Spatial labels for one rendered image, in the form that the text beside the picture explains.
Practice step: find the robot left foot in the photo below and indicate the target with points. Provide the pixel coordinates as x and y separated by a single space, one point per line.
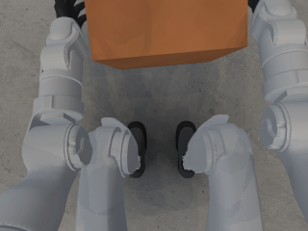
139 132

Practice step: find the robot left forearm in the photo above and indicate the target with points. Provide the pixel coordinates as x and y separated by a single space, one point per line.
60 76

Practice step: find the right robot hand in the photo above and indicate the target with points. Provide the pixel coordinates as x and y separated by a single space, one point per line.
252 4

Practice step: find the left robot hand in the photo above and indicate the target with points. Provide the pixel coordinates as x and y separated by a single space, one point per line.
66 8

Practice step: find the robot left upper arm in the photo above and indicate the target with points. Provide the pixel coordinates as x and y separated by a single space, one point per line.
53 155

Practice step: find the robot right forearm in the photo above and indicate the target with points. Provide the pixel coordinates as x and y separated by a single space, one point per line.
283 49

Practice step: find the left robot thigh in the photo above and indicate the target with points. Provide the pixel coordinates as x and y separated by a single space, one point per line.
100 201

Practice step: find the robot right upper arm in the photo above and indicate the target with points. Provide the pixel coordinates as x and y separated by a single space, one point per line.
284 129

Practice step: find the carton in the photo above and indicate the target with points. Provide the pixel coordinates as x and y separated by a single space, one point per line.
127 34

